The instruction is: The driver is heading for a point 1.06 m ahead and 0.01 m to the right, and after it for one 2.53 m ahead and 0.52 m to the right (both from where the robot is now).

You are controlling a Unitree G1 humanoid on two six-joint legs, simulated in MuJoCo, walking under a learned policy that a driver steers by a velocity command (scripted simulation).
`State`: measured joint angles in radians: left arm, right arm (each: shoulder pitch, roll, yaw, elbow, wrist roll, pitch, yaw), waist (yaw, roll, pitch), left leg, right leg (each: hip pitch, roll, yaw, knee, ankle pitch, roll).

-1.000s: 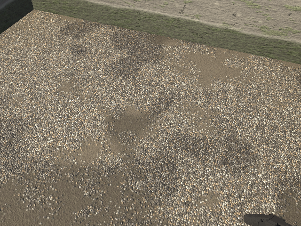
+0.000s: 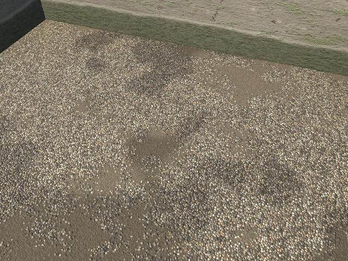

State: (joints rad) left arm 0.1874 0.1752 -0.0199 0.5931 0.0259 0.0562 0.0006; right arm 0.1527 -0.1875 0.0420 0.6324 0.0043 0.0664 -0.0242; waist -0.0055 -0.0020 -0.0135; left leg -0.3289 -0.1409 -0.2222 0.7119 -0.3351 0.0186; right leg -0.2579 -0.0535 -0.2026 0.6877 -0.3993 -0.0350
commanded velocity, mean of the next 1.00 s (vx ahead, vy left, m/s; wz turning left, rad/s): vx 0.37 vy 0.00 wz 0.00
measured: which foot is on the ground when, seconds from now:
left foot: down 0.00-1.00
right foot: down 0.00-1.00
